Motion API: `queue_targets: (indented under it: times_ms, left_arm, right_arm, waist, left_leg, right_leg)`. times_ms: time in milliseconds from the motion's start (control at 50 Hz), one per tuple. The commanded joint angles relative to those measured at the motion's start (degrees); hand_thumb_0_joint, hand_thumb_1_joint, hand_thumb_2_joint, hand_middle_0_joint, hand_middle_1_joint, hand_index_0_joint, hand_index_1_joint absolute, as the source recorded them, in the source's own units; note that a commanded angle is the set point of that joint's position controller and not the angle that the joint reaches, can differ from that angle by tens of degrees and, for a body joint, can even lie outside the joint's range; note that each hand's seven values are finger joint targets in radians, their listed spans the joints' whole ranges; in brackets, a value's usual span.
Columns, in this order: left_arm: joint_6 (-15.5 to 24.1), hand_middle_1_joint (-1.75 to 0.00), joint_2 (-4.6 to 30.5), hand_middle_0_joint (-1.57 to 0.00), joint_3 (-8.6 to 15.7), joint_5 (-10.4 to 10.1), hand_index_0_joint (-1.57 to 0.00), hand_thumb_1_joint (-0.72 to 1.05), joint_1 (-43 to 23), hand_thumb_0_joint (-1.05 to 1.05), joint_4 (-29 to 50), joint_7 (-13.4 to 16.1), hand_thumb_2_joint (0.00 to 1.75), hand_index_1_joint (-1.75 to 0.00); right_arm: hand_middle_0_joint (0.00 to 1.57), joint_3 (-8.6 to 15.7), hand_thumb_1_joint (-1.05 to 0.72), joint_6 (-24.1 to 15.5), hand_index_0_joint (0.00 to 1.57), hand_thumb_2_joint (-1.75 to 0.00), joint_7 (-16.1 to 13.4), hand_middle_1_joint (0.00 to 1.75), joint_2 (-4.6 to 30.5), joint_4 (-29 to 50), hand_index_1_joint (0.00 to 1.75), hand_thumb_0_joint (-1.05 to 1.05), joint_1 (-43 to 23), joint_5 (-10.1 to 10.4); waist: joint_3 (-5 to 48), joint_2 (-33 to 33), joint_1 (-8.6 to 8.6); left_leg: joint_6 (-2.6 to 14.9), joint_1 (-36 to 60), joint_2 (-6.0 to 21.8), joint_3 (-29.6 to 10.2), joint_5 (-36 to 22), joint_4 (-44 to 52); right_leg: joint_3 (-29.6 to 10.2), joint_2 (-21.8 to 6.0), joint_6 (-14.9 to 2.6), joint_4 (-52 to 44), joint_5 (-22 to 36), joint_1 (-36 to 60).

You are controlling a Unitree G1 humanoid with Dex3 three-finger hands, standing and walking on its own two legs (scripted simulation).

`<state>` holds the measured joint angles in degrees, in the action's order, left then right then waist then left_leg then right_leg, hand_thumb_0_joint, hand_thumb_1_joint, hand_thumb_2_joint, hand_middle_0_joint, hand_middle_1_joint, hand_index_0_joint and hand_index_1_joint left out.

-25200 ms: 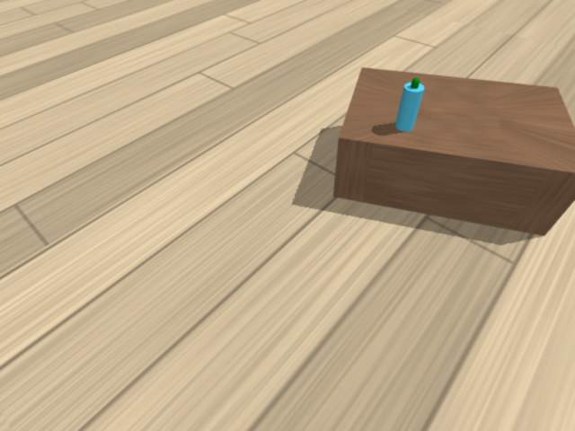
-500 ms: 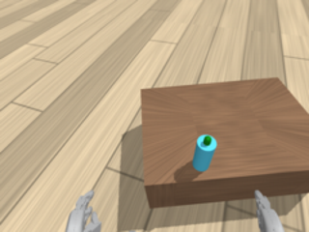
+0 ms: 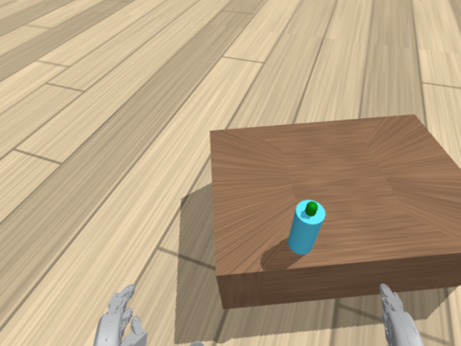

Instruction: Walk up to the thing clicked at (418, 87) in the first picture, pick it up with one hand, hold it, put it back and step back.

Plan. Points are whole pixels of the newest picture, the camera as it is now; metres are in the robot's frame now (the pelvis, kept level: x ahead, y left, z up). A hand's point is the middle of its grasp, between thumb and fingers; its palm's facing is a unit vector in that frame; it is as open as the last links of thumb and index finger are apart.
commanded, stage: home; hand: right
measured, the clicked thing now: (306, 225) +0.49 -0.17 -0.25
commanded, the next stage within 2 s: stand in 0.22 s
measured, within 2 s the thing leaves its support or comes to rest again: neither
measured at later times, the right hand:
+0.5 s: hand (362, 339) +0.17 -0.18 -0.06, palm faces +0.11 +0.95 -0.28, open 15.9 cm
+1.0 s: hand out of the picture +0.10 -0.25 -0.11, palm faces -0.01 +0.93 -0.36, open 7.5 cm
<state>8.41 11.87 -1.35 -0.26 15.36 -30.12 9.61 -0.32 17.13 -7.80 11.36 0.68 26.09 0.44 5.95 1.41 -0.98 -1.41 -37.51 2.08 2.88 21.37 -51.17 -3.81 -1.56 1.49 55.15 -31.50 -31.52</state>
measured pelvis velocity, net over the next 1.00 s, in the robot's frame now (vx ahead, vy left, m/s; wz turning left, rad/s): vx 0.00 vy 0.00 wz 0.00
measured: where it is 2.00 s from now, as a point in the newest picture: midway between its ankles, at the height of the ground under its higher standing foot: outside the picture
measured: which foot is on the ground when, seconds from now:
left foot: down 0.00-1.00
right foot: down 0.00-1.00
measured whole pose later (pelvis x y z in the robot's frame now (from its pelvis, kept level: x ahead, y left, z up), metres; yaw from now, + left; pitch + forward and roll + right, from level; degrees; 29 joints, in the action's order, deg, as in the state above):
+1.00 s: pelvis +0.00 +0.00 +0.02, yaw +0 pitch +1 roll +0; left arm 0.2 19.9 2.8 3.4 14.3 -48.6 0.6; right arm 2.6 0.6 -0.4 18.5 -44.5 14.6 -2.7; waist -0.5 0.2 -0.2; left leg -1.5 -25.2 3.9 1.6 19.4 -44.1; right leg -2.4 0.4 0.6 43.9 -27.1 -17.5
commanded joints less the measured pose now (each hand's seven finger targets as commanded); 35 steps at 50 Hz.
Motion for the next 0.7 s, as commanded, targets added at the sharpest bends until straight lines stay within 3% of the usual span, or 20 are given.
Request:
queue_targets:
  times_ms: [0,160,300,340,360,480,500,600,620,640,660,680]
  left_arm:
    - [3.3,-0.30,6.7,-0.20,2.8,-0.1,-0.20,0.90,-4.2,0.00,9.2,0.9,0.90,-0.30]
    - [3.1,-0.30,6.7,-0.20,3.0,0.0,-0.20,0.90,-3.7,0.00,9.1,1.0,0.90,-0.30]
    - [3.1,-0.30,6.9,-0.20,2.7,0.0,-0.20,0.90,-4.4,0.00,9.4,1.0,0.90,-0.30]
    - [3.0,-0.30,6.7,-0.20,2.9,0.0,-0.20,0.90,-4.2,0.00,9.2,1.0,0.90,-0.30]
    - [3.0,-0.30,6.6,-0.20,2.6,0.0,-0.20,0.90,-4.7,0.00,9.3,1.0,0.90,-0.30]
    - [3.3,-0.30,6.7,-0.20,2.8,-0.1,-0.20,0.90,-4.5,0.00,9.2,1.0,0.90,-0.30]
    - [3.2,-0.30,6.7,-0.20,3.0,0.0,-0.20,0.90,-4.3,0.00,9.2,1.1,0.90,-0.30]
    - [3.1,-0.30,6.8,-0.20,3.0,-0.1,-0.20,0.90,-3.8,0.00,9.1,1.2,0.90,-0.30]
    - [3.1,-0.30,6.8,-0.20,2.9,0.0,-0.20,0.90,-3.9,0.00,9.1,1.1,0.90,-0.30]
    - [-1.1,-0.30,15.2,-0.20,4.6,7.2,-0.20,0.90,-6.0,0.00,-3.4,-2.3,0.90,-0.30]
    - [-2.3,-0.30,16.2,-0.20,6.0,7.4,-0.20,0.90,-3.9,0.00,-4.5,-4.0,0.90,-0.30]
    - [-2.8,-0.30,16.3,-0.20,6.4,6.9,-0.20,0.90,-4.3,0.00,-4.5,-4.9,0.90,-0.30]
  right_arm:
    - [0.05,2.7,0.56,-3.0,0.05,-0.05,-0.9,0.05,5.3,11.3,0.05,0.00,-2.5,-0.6]
    - [0.05,3.3,0.56,-2.5,0.05,-0.05,-1.1,0.05,5.5,10.5,0.05,0.00,-0.8,-0.7]
    - [0.05,2.8,0.55,-2.6,0.05,-0.05,-1.2,0.05,5.4,10.7,0.05,0.00,-2.1,-0.7]
    - [0.20,3.2,0.39,-2.7,0.20,-0.21,-1.3,0.21,5.8,11.9,0.21,0.00,-2.0,-0.8]
    - [0.20,2.7,0.31,-2.8,0.20,-0.29,-1.2,0.29,5.5,10.9,0.29,0.00,-1.9,-0.7]
    - [0.20,2.6,-0.17,-2.6,0.20,-0.77,-1.2,0.30,5.2,10.6,0.30,0.00,-1.7,-0.8]
    - [0.20,3.5,-0.25,-2.7,0.20,-0.85,-1.3,0.30,6.3,11.2,0.30,0.00,-1.2,-0.9]
    - [0.20,2.1,-0.65,-2.6,0.20,-0.90,-1.3,0.30,5.1,12.0,0.30,0.00,-2.3,-0.7]
    - [0.20,2.9,-0.73,-2.6,0.20,-0.90,-1.3,0.30,5.8,11.7,0.30,0.00,-2.2,-0.7]
    - [0.20,5.6,-0.81,-10.2,0.20,-0.90,2.0,0.30,14.0,-8.4,0.30,0.00,-11.8,-6.5]
    - [0.20,6.3,-0.89,-13.2,0.20,-0.90,3.5,0.30,14.1,-15.7,0.30,0.00,-10.0,-6.5]
    - [0.20,6.2,-0.90,-14.9,0.20,-0.90,4.2,0.30,14.2,-17.9,0.30,0.00,-10.4,-6.4]
  waist:
    - [5.0,0.5,0.18]
    - [8.2,-0.9,0.07]
    - [4.8,-0.3,0.36]
    - [6.0,0.3,0.53]
    - [4.9,-1.1,0.28]
    - [4.8,-0.9,0.19]
    - [6.1,-0.5,0.64]
    - [7.0,1.0,-0.03]
    - [7.2,0.6,0.14]
    - [-0.6,-1.5,1.97]
    - [1.4,-0.4,1.72]
    - [1.1,0.3,1.62]
  left_leg:
    - [1.15,10.9,-1.7,1.5,-7.2,7.2]
    - [1.07,12.8,-1.6,1.4,-12.4,6.4]
    - [1.07,10.7,-1.7,1.5,-6.9,7.1]
    - [1.14,11.4,-1.7,1.4,-7.5,7.3]
    - [0.92,11.5,-1.6,1.3,-6.6,7.8]
    - [0.87,11.1,-1.6,1.5,-6.6,7.6]
    - [0.95,11.6,-1.6,1.4,-6.7,7.6]
    - [1.26,11.5,-1.7,1.5,-10.8,6.1]
    - [1.14,11.6,-1.7,1.7,-10.4,6.2]
    - [4.61,17.6,1.5,-4.0,-10.2,7.3]
    - [6.32,17.2,1.9,-4.2,-9.0,5.9]
    - [6.61,17.0,1.9,-4.3,-10.2,6.0]
  right_leg:
    - [3.1,1.7,-0.99,-10.1,13.5,-3.9]
    - [3.4,1.9,-1.08,-8.4,19.0,-2.6]
    - [2.6,1.4,-0.96,-10.5,13.1,-4.2]
    - [3.3,1.8,-1.07,-10.0,13.8,-3.4]
    - [3.4,1.8,-1.30,-9.9,12.5,-4.0]
    - [3.3,1.8,-1.34,-10.1,12.4,-4.1]
    - [3.4,1.9,-1.30,-9.9,12.7,-3.9]
    - [3.1,1.5,-0.68,-9.5,17.8,-2.0]
    - [2.9,1.5,-0.75,-9.5,17.3,-2.5]
    - [-0.6,-1.2,-3.86,-13.2,22.1,0.6]
    - [-1.4,-1.8,-4.73,-14.1,22.4,2.8]
    - [-2.5,-2.1,-5.78,-14.1,23.0,3.1]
